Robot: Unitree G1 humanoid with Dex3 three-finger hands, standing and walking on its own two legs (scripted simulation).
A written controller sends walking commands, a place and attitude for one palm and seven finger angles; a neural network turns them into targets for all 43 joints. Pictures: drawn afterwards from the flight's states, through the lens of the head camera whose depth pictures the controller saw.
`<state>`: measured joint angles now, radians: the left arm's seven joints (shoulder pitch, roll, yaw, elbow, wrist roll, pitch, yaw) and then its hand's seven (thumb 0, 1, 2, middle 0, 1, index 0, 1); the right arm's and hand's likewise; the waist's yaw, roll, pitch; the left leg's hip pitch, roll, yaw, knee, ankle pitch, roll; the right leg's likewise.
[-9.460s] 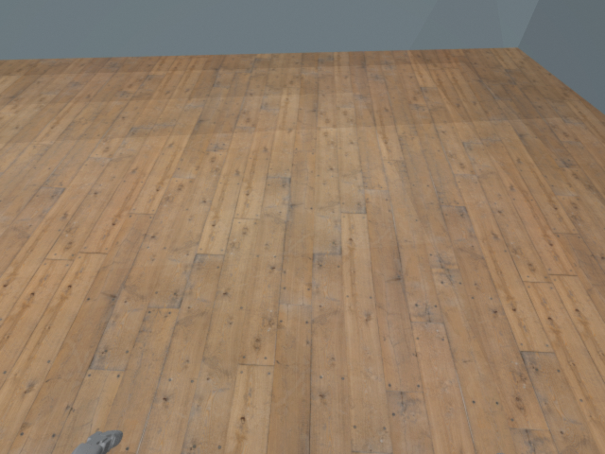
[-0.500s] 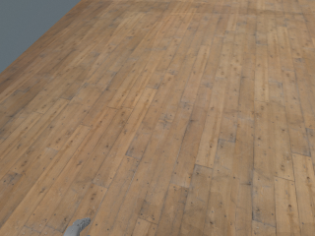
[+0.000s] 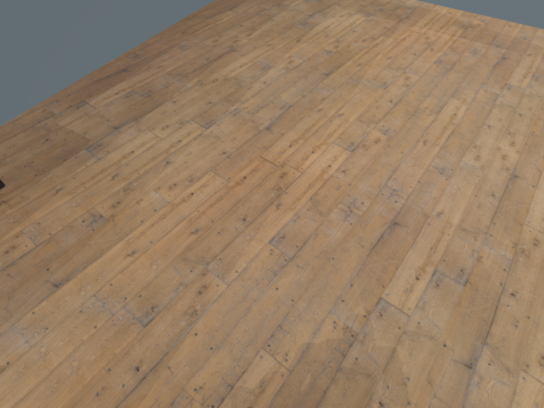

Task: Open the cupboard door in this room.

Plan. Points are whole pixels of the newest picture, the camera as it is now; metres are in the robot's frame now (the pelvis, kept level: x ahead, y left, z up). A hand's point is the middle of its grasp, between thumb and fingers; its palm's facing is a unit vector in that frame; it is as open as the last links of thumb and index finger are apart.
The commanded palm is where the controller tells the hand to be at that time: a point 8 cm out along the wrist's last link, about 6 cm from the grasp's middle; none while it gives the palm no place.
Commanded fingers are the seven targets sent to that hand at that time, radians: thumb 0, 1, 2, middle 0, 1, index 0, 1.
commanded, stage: turn or walk to find it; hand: left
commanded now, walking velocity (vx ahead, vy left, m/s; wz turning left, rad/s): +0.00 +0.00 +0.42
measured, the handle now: out of the picture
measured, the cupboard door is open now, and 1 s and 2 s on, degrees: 0 0 0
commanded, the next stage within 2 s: stand and wait in 1.46 s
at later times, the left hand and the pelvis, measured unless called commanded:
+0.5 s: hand out of the picture +0.08 +0.22 -0.14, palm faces +0.16 -0.95 -0.26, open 7.3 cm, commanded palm none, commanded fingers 0.00 0.90 0.90 -0.20 -0.30 -0.20 -0.30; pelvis -0.02 +0.00 +0.01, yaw +10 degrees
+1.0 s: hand out of the picture -0.10 +0.15 -0.15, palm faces +0.44 -0.85 -0.27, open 7.3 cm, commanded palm none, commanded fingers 0.00 0.90 0.90 -0.20 -0.30 -0.20 -0.30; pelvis -0.05 -0.04 +0.01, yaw +24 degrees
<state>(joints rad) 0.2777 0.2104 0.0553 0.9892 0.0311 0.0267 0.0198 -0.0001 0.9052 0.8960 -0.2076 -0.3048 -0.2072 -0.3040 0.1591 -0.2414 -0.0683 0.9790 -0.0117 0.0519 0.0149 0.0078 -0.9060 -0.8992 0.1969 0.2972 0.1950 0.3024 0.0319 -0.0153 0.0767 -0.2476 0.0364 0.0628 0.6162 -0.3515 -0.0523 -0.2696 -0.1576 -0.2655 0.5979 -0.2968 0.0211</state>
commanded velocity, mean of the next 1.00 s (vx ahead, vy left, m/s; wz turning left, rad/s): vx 0.00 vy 0.00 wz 0.42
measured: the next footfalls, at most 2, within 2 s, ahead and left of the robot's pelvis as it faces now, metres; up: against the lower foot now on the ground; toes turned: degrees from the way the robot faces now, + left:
right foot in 0.56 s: +0.04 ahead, -0.12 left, +0.00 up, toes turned +9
left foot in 1.12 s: -0.10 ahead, +0.09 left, +0.00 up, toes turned +33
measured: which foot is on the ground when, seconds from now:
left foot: down 0.00-0.56, up 0.58-1.00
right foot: down 0.00-0.02, up 0.04-0.54, down 0.56-1.00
